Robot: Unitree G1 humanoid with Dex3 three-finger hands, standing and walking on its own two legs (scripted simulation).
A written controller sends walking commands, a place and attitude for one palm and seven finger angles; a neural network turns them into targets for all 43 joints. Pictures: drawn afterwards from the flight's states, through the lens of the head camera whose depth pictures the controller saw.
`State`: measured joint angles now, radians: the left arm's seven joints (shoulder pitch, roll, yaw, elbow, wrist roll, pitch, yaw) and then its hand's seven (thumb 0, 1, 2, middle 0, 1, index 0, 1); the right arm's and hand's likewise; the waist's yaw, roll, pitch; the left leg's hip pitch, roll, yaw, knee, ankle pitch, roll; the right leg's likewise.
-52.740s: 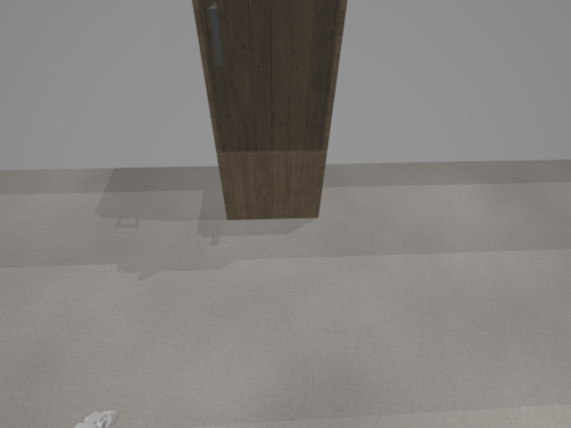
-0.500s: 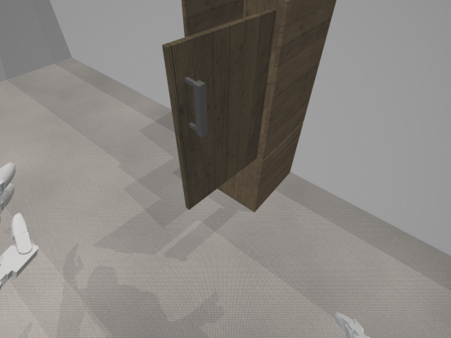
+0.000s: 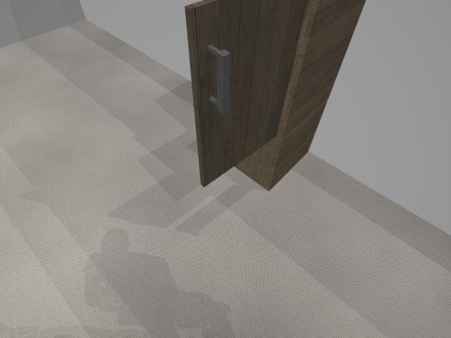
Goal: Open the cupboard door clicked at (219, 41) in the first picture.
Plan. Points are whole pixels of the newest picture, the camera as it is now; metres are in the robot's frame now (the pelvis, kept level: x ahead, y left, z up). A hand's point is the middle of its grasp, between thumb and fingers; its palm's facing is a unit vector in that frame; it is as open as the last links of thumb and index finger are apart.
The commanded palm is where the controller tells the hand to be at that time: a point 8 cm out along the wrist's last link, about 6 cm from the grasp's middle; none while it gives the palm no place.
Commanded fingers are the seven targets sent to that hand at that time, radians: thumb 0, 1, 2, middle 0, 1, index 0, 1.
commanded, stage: let the arm hang, fingers relaxed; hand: left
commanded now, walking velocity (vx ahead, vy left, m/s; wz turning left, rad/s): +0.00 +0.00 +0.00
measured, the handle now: (217, 80) +0.64 +0.05 +0.10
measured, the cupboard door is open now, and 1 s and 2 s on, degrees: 85 85 85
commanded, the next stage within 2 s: look to check the result in 0.72 s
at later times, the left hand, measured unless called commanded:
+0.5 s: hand out of the picture +0.05 +0.23 -0.15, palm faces -0.02 -0.96 -0.26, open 7.4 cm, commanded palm none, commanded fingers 0.00 0.90 0.90 -0.20 -0.30 -0.20 -0.30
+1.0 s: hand out of the picture +0.10 +0.25 -0.14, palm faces -0.05 -0.94 -0.33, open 7.4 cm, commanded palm none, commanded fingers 0.00 0.90 0.90 -0.20 -0.30 -0.20 -0.30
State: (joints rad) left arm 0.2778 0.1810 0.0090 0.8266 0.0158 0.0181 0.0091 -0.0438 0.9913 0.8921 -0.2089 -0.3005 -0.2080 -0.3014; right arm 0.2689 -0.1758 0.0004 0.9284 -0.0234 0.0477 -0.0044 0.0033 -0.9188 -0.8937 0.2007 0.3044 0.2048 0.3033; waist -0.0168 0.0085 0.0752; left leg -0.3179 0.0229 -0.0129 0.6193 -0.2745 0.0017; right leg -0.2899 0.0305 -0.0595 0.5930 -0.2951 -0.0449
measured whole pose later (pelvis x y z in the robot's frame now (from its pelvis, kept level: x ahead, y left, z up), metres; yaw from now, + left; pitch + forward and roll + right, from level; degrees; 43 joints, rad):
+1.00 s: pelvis +0.02 +0.02 +0.02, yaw -1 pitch -1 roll +0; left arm 0.11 0.31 0.01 1.13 0.01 -0.02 0.00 0.01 0.91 0.89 -0.20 -0.30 -0.20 -0.30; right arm 0.12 -0.31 -0.01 1.12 -0.02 0.00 -0.01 0.00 -0.91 -0.89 0.20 0.30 0.20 0.30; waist -0.01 0.02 0.06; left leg -0.12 -0.01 0.03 0.32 -0.18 0.01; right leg -0.12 0.00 -0.02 0.33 -0.19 -0.01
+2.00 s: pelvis +0.05 +0.00 +0.02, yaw -2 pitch -1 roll +0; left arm 0.10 0.33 0.01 1.12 0.01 -0.03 0.00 0.01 0.91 0.89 -0.20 -0.30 -0.20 -0.30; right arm 0.11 -0.33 0.00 1.12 -0.01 0.00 -0.01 0.00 -0.91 -0.89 0.20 0.30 0.21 0.30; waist -0.01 0.02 0.05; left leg -0.06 0.02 0.03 0.28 -0.20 -0.02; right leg -0.07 0.03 -0.01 0.30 -0.20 -0.04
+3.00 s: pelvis +0.03 +0.00 +0.02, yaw -3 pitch -2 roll +0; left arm 0.11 0.33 0.01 1.12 0.01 -0.01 0.00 0.01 0.91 0.89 -0.20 -0.30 -0.20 -0.30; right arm 0.11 -0.32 -0.01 1.11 -0.02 0.01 -0.01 0.00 -0.91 -0.89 0.20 0.30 0.21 0.30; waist -0.01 0.00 0.06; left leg -0.09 0.02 0.05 0.30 -0.18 -0.01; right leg -0.10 0.03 0.00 0.30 -0.18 -0.03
